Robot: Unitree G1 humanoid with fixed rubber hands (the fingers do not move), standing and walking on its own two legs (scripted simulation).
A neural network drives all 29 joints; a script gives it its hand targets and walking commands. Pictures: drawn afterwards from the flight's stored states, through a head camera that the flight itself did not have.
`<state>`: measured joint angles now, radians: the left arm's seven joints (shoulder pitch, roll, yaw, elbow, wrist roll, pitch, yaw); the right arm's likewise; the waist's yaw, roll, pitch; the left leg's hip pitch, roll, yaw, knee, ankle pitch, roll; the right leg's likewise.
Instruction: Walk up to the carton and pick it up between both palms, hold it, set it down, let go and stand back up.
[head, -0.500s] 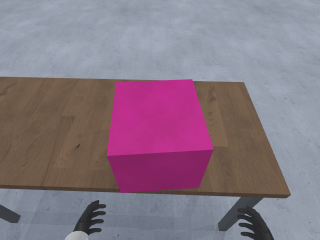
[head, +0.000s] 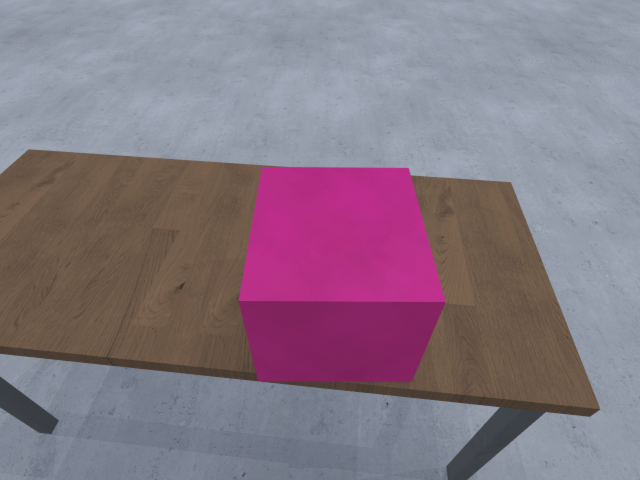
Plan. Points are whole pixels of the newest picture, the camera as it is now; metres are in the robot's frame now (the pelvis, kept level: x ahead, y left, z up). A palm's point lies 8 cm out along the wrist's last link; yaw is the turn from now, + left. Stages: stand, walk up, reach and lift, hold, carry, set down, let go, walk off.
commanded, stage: stand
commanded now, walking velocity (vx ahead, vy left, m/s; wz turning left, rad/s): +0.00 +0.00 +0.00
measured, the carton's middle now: (335, 272) +0.44 +0.01 -0.02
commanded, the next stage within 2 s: none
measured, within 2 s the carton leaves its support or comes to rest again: neither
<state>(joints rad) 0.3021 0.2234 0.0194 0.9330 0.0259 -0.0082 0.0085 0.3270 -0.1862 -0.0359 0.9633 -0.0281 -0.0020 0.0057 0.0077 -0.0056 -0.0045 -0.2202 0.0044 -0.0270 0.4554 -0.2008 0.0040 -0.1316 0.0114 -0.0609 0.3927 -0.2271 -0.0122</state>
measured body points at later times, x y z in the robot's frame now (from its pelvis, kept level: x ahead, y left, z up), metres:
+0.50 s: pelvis -0.01 +0.00 +0.00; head -0.02 +0.00 +0.45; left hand -0.04 +0.22 -0.16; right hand -0.04 -0.22 -0.16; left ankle +0.03 +0.11 -0.74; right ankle -0.01 -0.11 -0.74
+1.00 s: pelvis -0.01 -0.01 +0.00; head -0.01 -0.01 +0.45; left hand -0.04 +0.20 -0.17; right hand -0.04 -0.22 -0.16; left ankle +0.03 +0.11 -0.74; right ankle -0.01 -0.11 -0.74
